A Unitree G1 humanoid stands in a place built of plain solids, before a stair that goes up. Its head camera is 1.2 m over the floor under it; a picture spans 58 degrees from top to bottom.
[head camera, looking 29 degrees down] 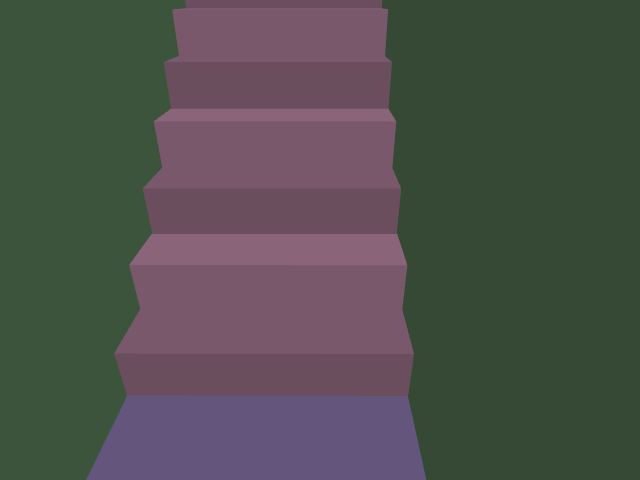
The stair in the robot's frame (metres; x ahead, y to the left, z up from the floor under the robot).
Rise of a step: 0.19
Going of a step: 0.23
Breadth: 0.98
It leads straight ahead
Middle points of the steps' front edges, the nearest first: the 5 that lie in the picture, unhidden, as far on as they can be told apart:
1.05 0.18 0.20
1.28 0.18 0.39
1.51 0.18 0.58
1.75 0.18 0.78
1.98 0.18 0.97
